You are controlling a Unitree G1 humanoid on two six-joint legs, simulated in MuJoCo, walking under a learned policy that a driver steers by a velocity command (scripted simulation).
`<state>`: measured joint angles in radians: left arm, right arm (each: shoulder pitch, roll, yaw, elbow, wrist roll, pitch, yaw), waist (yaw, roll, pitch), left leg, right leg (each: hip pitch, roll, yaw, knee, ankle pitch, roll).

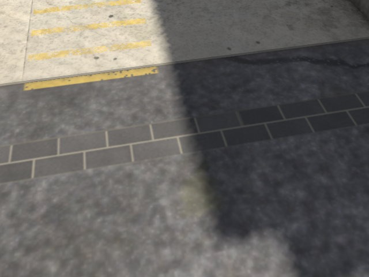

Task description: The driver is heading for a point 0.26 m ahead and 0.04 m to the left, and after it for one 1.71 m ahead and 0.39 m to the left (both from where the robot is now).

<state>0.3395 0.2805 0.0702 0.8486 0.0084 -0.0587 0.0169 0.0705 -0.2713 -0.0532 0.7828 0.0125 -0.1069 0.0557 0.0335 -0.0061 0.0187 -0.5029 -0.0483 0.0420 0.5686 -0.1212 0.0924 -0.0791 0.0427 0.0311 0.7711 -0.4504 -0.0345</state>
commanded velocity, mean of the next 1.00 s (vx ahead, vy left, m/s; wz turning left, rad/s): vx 0.13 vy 0.00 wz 0.42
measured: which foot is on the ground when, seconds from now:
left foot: down 0.00-0.44, up 0.46-0.82, down 0.84-1.00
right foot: up 0.00-0.42, down 0.44-0.84, up 0.86-1.00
